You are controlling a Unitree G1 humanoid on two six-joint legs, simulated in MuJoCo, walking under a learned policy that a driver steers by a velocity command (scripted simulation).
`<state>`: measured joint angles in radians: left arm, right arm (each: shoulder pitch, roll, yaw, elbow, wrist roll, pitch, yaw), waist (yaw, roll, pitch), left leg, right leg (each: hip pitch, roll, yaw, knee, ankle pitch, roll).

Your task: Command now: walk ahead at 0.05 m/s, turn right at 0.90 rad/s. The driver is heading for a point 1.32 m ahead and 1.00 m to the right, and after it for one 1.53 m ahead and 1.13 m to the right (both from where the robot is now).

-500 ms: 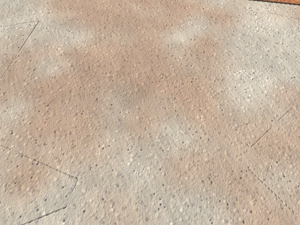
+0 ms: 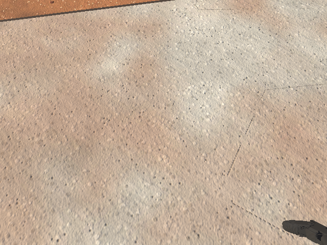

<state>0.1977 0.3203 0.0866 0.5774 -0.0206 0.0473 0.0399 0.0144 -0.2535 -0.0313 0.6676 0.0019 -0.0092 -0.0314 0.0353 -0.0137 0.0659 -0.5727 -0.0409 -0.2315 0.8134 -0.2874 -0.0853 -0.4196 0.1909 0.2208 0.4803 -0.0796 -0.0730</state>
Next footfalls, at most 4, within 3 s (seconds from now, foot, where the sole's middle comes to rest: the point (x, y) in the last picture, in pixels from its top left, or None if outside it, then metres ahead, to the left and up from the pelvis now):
0.12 left None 0.16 0.16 -0.77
0.58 right None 0.01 -0.08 -0.77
1.00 left None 0.21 0.02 -0.77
1.32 right None -0.03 -0.06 -0.77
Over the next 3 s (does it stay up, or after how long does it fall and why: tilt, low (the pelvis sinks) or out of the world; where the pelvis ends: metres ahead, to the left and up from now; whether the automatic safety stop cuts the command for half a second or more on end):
stays up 0.63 -0.32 -0.04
